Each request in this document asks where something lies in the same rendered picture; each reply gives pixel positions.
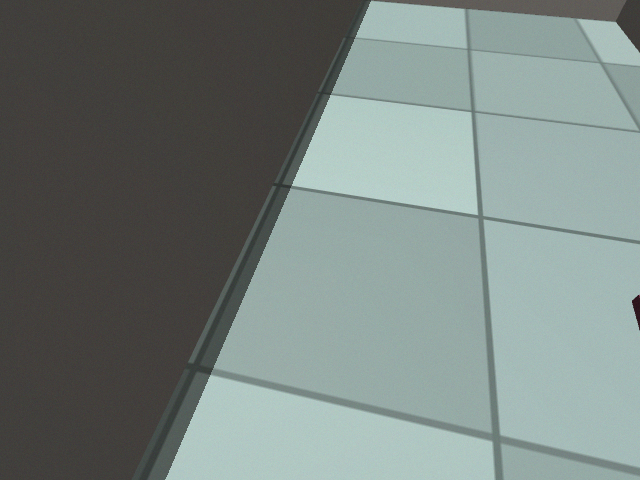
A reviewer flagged small box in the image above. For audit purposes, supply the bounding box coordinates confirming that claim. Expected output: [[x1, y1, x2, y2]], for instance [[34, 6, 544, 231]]
[[632, 295, 640, 329]]

